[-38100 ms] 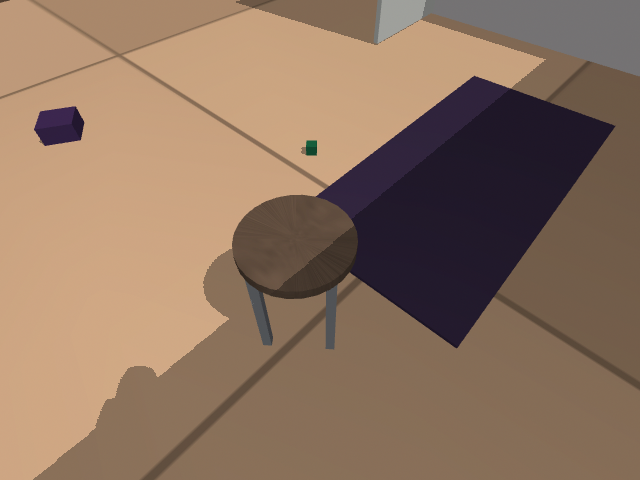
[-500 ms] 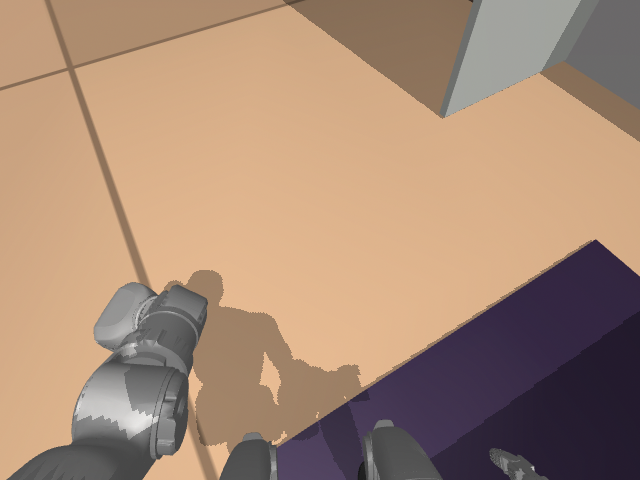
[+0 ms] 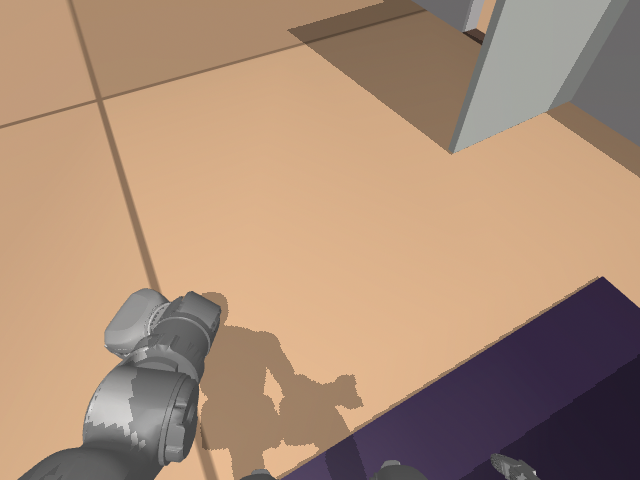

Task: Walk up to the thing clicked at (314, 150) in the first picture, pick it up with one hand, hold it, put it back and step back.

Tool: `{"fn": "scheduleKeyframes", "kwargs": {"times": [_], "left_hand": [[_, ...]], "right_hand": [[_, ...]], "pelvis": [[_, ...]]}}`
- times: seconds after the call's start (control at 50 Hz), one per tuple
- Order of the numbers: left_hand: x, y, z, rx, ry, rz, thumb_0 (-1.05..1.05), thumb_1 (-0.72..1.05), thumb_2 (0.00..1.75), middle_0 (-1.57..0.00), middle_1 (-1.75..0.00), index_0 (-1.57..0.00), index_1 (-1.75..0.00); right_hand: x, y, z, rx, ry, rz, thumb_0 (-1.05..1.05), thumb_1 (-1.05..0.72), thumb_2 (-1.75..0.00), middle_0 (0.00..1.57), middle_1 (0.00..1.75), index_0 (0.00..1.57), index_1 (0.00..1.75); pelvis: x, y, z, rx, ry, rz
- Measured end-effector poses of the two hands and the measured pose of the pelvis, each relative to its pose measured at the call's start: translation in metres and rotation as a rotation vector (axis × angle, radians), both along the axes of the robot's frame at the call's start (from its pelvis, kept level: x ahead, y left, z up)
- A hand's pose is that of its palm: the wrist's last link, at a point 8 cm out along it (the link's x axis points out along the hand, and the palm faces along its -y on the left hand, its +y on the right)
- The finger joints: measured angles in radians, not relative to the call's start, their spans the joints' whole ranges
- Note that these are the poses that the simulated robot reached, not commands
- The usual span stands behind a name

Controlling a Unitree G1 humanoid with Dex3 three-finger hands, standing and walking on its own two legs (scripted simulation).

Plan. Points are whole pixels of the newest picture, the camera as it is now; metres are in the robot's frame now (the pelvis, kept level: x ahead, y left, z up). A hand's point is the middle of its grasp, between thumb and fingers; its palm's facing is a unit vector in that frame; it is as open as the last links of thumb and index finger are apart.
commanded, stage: hold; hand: left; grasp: from above
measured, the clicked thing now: (164, 347) +0.32 +0.25 -0.10
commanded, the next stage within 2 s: crouch in 1.68 s
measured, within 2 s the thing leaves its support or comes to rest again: neither
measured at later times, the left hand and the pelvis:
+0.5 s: hand (166, 317) +0.34 +0.23 -0.03, palm faces -0.14 -0.43 -0.89, open 8.5 cm; pelvis +0.02 +0.00 +0.01, yaw +1 degrees
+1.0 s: hand (168, 318) +0.33 +0.21 -0.01, palm faces -0.13 -0.42 -0.90, open 8.7 cm; pelvis +0.02 -0.01 +0.02, yaw +0 degrees
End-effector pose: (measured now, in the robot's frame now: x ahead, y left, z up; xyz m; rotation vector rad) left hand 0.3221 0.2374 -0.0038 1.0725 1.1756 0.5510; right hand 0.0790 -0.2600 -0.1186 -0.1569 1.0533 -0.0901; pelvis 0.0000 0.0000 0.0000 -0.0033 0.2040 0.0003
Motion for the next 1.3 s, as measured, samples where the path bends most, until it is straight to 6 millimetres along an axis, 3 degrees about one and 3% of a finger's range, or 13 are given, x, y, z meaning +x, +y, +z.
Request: {"fn": "scheduleKeyframes", "kwargs": {"times": [0.5,1.3], "left_hand": [[0.021,-0.005,0.029,0.002,-0.028,0.015,-0.02,0.22,0.41,-0.77,-0.43,-0.78,-0.47],[0.001,-0.018,0.060,0.006,-0.044,0.020,-0.02,0.19,0.43,-0.75,-0.52,-0.76,-0.55]], "right_hand": [[0.048,0.000,0.014,0.023,-0.050,0.025,0.01,-0.91,-0.90,0.20,0.30,0.19,0.30],[0.070,0.006,0.037,0.043,-0.164,0.073,0.01,-0.91,-0.90,0.20,0.30,0.19,0.30]], "pelvis": [[0.024,-0.002,0.012,0.007,-0.033,0.008],[0.012,-0.007,0.026,0.009,-0.096,0.003]]}}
